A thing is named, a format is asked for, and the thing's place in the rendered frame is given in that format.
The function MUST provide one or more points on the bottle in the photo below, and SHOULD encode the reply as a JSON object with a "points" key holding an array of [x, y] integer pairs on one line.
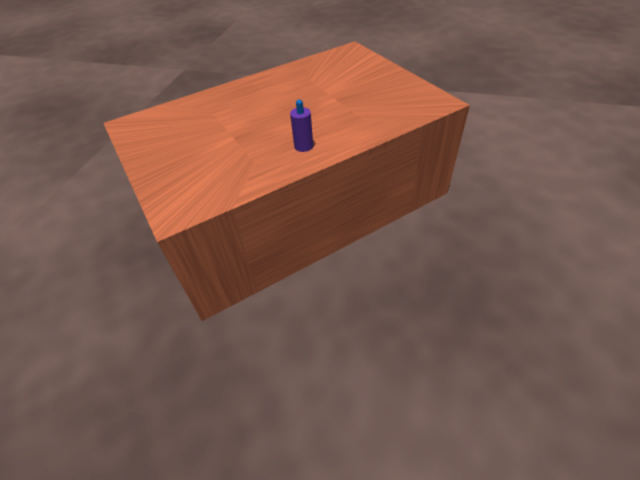
{"points": [[301, 127]]}

